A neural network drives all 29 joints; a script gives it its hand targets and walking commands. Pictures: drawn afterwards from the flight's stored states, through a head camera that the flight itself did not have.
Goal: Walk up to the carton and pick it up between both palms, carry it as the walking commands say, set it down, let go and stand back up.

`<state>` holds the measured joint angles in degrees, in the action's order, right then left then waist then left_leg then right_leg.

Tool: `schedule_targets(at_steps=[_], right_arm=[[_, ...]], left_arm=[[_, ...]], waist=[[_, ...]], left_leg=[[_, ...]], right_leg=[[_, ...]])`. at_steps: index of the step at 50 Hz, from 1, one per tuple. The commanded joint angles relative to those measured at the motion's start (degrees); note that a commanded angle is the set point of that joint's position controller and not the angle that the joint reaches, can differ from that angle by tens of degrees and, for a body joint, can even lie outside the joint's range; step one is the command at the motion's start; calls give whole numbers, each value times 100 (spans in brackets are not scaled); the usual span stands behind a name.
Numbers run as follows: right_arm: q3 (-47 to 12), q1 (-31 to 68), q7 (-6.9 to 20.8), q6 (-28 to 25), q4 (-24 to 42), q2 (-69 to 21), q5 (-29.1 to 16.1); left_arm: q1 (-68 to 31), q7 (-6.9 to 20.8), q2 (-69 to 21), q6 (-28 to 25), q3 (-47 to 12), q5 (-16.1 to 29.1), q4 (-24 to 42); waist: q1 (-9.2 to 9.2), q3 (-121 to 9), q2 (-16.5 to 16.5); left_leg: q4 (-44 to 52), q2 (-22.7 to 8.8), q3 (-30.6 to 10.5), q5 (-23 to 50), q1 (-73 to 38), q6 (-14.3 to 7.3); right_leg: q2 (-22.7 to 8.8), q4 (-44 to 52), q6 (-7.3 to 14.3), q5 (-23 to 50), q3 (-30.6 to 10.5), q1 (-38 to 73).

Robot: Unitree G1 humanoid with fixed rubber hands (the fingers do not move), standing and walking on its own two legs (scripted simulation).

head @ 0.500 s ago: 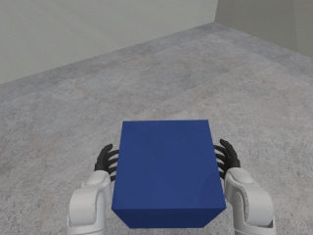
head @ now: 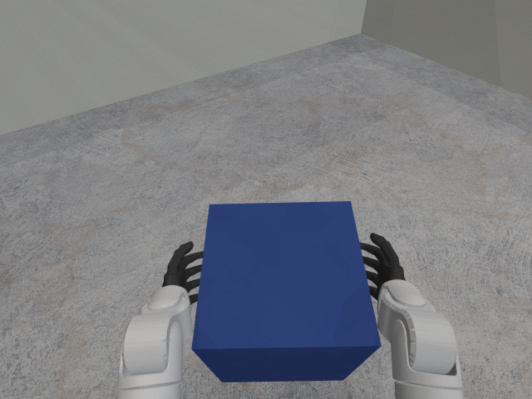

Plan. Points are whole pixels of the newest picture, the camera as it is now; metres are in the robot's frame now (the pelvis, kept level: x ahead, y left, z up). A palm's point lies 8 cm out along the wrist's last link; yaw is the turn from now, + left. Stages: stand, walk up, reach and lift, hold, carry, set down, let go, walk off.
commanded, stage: carry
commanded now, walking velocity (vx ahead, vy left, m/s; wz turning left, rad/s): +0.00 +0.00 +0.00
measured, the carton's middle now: (281, 298) +0.27 +0.00 +0.00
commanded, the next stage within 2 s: none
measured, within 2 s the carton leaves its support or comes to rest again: neither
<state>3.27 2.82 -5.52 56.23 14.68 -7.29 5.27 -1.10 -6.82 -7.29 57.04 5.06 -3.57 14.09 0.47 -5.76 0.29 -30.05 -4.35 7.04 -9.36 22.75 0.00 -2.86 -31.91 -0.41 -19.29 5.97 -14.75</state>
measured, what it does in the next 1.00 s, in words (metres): stands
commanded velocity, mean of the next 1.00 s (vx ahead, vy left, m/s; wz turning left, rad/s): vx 0.00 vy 0.00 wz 0.00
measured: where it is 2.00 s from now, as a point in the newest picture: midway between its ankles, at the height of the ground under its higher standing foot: outside the picture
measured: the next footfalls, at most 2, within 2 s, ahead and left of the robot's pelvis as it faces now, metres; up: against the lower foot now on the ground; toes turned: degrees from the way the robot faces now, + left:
none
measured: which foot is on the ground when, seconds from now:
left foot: down 0.00-1.00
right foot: down 0.00-1.00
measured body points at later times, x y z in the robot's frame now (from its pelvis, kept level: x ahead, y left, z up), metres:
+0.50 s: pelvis +0.00 -0.01 +0.00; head -0.03 -0.01 +0.45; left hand +0.25 +0.15 +0.06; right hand +0.26 -0.16 +0.08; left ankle +0.07 +0.12 -0.73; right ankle -0.03 -0.12 -0.73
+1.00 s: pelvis +0.00 -0.01 +0.00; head -0.02 -0.01 +0.45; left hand +0.26 +0.14 +0.07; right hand +0.26 -0.16 +0.08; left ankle +0.07 +0.12 -0.73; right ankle -0.03 -0.12 -0.73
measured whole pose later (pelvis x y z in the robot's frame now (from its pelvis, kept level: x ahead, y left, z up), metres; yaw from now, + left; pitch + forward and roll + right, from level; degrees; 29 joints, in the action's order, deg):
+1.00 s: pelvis +0.00 -0.01 +0.00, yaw +0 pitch +2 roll +0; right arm 3.0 1.7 -6.1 60.9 21.0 -7.3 4.3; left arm -0.2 -7.4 -7.3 61.5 4.1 -2.8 19.9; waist 0.2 -6.6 0.1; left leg -29.6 -4.9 6.6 -9.1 22.3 1.0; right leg -2.3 -32.3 0.6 -19.8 6.3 -14.6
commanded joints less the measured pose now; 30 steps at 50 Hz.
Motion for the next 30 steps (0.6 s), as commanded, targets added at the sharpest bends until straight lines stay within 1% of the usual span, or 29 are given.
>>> schedule_targets(at_steps=[1, 2, 3, 4, 5, 6, 7, 8, 9, 10, 11, 12, 13, 14, 15, 16, 17, 18, 19, 20, 21, 22, 23, 24, 26, 27, 28, 29, 30], right_arm=[[-3223, 2162, 624, -143, 537, -4550, -1273], [-3048, 2153, 624, -186, 281, -4408, -1141], [-3193, 2157, 623, -190, 553, -4524, -1233], [-3269, 2184, 625, -188, 692, -4577, -1281], [-3392, 2268, 627, -174, 896, -4677, -1365], [-3489, 2247, 624, -100, 1027, -4787, -1457], [-3134, 2053, 624, -104, 445, -4427, -1189], [-3436, 2130, 614, -58, 962, -4724, -1414], [-3312, 1988, 594, -2, 750, -4505, -1313], [-3327, 2083, 598, -25, 772, -4498, -1337], [-3257, 2049, 596, -3, 697, -4366, -1294], [-3406, 2028, 589, 36, 912, -4498, -1397], [-3488, 2129, 594, 74, 1128, -4572, -1481], [-3313, 2091, 581, 89, 870, -4396, -1364], [-3396, 2067, 581, 108, 1004, -4483, -1411], [-3177, 2025, 577, 119, 624, -4273, -1259], [-3418, 2169, 573, 141, 1044, -4498, -1432], [-3390, 2081, 560, 189, 995, -4448, -1419], [-3183, 2020, 569, 183, 626, -4272, -1291], [-3258, 2154, 566, 175, 760, -4329, -1341], [-3220, 2122, 566, 150, 703, -4306, -1315], [-3421, 2254, 574, 156, 1041, -4483, -1461], [-3414, 2326, 565, 166, 1092, -4509, -1469], [-3329, 2275, 564, 167, 949, -4476, -1424], [-3334, 2175, 563, 199, 910, -4439, -1406], [-3231, 2122, 551, 191, 754, -4359, -1339], [-3436, 2152, 541, 218, 1142, -4525, -1486], [-3283, 2120, 552, 229, 868, -4414, -1403], [-3393, 2120, 550, 244, 1092, -4510, -1499]], left_arm=[[-2603, 680, -4264, -237, -3211, 1181, 881], [-2534, 700, -4179, -266, -3052, 1065, 517], [-2555, 705, -4277, -277, -3206, 1172, 818], [-2578, 704, -4325, -278, -3272, 1219, 984], [-2628, 709, -4441, -254, -3389, 1292, 1133], [-2645, 691, -4539, -191, -3498, 1374, 1326], [-2520, 703, -4230, -190, -3203, 1156, 742], [-2639, 689, -4473, -153, -3511, 1389, 1376], [-2440, 680, -4292, -90, -3348, 1278, 1057], [-2458, 673, -4272, -113, -3327, 1253, 1050], [-2399, 670, -4173, -90, -3258, 1186, 925], [-2359, 656, -4309, -53, -3384, 1292, 1168], [-2371, 656, -4402, 0, -3460, 1339, 1283], [-2363, 658, -4256, 16, -3325, 1253, 1018], [-2475, 656, -4301, 24, -3445, 1334, 1291], [-2389, 657, -4100, 33, -3196, 1178, 865], [-2491, 646, -4303, 47, -3383, 1315, 1263], [-2447, 640, -4273, 94, -3397, 1317, 1237], [-2446, 640, -4064, 79, -3217, 1194, 936], [-2483, 645, -4118, 68, -3225, 1216, 1019], [-2478, 640, -4100, 58, -3203, 1200, 953], [-2497, 638, -4271, 62, -3332, 1290, 1232], [-2584, 647, -4299, 77, -3354, 1321, 1259], [-2607, 649, -4280, 77, -3333, 1310, 1153], [-2518, 639, -4208, 87, -3301, 1280, 1178], [-2483, 628, -4143, 86, -3227, 1226, 1022], [-2445, 624, -4348, 127, -3419, 1372, 1329], [-2508, 618, -4218, 128, -3310, 1289, 1154], [-2488, 612, -4320, 153, -3445, 1379, 1370]], waist=[[2, -1047, 32], [3, -1109, 10], [0, -1140, 37], [1, -1153, 62], [0, -1156, 17], [6, -1103, 70], [-1, -1126, 65], [-3, -1114, 49], [-1, -1144, -17], [-6, -1116, -8], [-5, -1090, 93], [-12, -1171, 53], [-7, -1135, 85], [-13, -1024, -38], [-5, -982, 15], [-2, -980, -35], [-9, -931, -97], [-7, -899, 20], [-4, -872, -24], [-7, -799, -133], [-11, -881, 9], [-13, -877, -39], [-11, -849, -52], [-12, -913, -22], [-14, -854, -97], [-9, -935, -35], [-7, -1016, 21], [-10, -981, 52], [-18, -1068, 130]], left_leg=[[351, -488, -567, 633, -1017, -89], [322, -510, -563, 798, -1042, -104], [308, -499, -540, 878, -1060, -79], [315, -508, -572, 899, -1054, -108], [337, -515, -562, 918, -1023, -89], [337, -485, -535, 782, -1019, -82], [328, -504, -525, 850, -1035, -81], [294, -499, -513, 879, -1027, -60], [271, -482, -491, 912, -1025, -71], [250, -491, -486, 1044, -977, -55], [287, -485, -471, 1041, -1004, -47], [250, -515, -476, 1195, -1074, -50], [299, -493, -480, 985, -1057, -53], [306, -495, -478, 961, -948, -40], [336, -462, -463, 817, -952, -27], [354, -460, -468, 672, -1000, -42], [393, -455, -473, 690, -938, -18], [377, -441, -463, 573, -953, -21], [431, -425, -494, 431, -899, -4], [409, -441, -465, 510, -919, 23], [402, -424, -469, 505, -948, 10], [422, -430, -479, 507, -953, 15], [453, -442, -487, 514, -945, 14], [440, -443, -474, 532, -971, 11], [419, -426, -469, 466, -968, 15], [391, -445, -484, 610, -1019, -8], [367, -427, -471, 621, -1084, -18], [391, -429, -464, 703, -1024, 8], [407, -444, -477, 773, -1051, -1]], right_leg=[[-532, 712, 219, 652, -481, -196], [-519, 692, 232, 797, -488, -128], [-526, 649, 223, 857, -485, -121], [-516, 650, 233, 851, -509, -115], [-515, 623, 208, 791, -444, -74], [-523, 658, 212, 701, -462, -144], [-508, 676, 233, 729, -475, -147], [-526, 668, 217, 841, -479, -150], [-544, 676, 212, 961, -486, -94], [-534, 631, 216, 1072, -462, -58], [-531, 607, 224, 990, -455, -108], [-529, 592, 222, 1050, -450, -66], [-511, 620, 212, 833, -451, -132], [-517, 654, 210, 916, -459, -125], [-529, 708, 205, 773, -451, -187], [-535, 761, 221, 660, -512, -246], [-537, 766, 220, 668, -487, -234], [-547, 807, 230, 575, -528, -298], [-545, 850, 241, 353, -516, -324], [-544, 897, 229, 490, -515, -357], [-545, 850, 234, 488, -502, -295], [-539, 846, 230, 420, -485, -316], [-518, 848, 217, 378, -459, -305], [-523, 852, 233, 416, -497, -315], [-540, 923, 225, 418, -529, -369], [-525, 861, 226, 561, -489, -285], [-528, 819, 223, 564, -482, -266], [-523, 790, 225, 684, -475, -256], [-507, 741, 224, 640, -451, -220]])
